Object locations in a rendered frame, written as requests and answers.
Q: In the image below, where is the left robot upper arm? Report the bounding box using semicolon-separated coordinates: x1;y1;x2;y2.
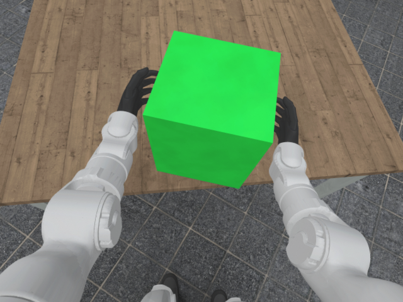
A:
0;189;122;302

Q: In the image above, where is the carton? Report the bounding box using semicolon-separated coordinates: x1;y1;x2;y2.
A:
143;31;281;189

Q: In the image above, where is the table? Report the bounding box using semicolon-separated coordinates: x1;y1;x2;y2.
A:
0;0;403;210

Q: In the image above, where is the left robot hand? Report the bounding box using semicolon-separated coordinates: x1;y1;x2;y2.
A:
117;67;159;117

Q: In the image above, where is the right robot hand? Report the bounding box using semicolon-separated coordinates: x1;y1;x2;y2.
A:
274;96;298;144

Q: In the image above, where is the left robot forearm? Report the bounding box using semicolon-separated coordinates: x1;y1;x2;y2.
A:
42;111;139;241

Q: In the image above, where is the left robot thigh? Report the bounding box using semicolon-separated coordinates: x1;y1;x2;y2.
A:
141;289;176;302

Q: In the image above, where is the right robot upper arm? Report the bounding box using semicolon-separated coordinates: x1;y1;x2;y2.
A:
286;216;403;302

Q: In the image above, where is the right robot forearm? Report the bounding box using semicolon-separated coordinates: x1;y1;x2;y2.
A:
269;142;350;236

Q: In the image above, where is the left robot shin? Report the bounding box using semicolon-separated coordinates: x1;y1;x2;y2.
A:
151;284;172;292

